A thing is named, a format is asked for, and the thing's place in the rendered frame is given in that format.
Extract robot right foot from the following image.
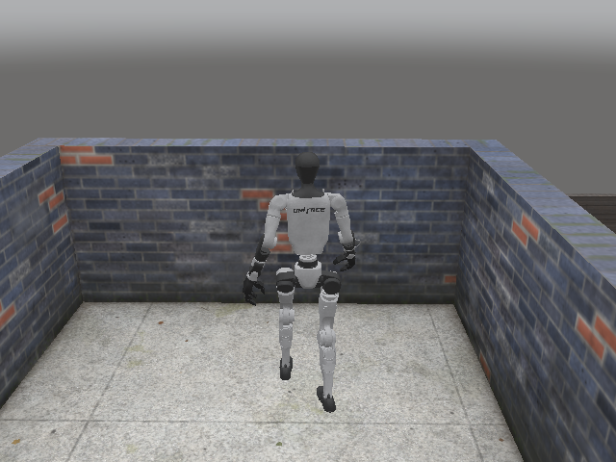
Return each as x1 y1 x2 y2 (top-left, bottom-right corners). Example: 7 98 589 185
317 386 336 413

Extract right robot forearm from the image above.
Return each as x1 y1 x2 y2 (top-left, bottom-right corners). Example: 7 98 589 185
342 229 356 259

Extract robot left upper arm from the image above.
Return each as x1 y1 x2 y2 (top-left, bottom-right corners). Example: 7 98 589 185
262 193 288 249

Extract robot right upper arm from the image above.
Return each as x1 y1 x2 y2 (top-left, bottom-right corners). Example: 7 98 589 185
327 192 353 244

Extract robot right hand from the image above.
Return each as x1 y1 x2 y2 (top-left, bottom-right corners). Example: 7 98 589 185
333 254 356 271

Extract robot left hand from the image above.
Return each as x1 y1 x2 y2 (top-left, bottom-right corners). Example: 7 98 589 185
243 277 265 306

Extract left robot forearm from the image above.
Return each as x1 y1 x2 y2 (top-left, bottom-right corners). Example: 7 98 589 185
246 234 270 281

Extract robot torso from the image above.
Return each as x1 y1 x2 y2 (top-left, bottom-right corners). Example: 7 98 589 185
285 189 330 289

